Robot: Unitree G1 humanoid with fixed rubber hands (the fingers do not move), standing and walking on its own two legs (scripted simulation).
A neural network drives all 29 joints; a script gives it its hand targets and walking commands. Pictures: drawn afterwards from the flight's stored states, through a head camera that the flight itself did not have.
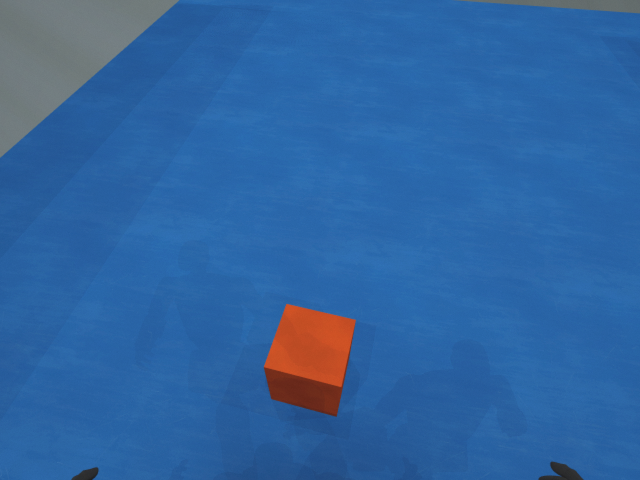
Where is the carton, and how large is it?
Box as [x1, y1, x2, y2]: [264, 304, 355, 416]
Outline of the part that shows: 286,304 264,365 271,398 336,416 355,320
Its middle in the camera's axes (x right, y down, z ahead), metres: -0.02 +0.36 +1.16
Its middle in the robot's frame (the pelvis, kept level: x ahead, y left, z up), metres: +0.54 +0.02 -0.64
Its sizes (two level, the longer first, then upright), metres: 0.210 0.200 0.250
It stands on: the floor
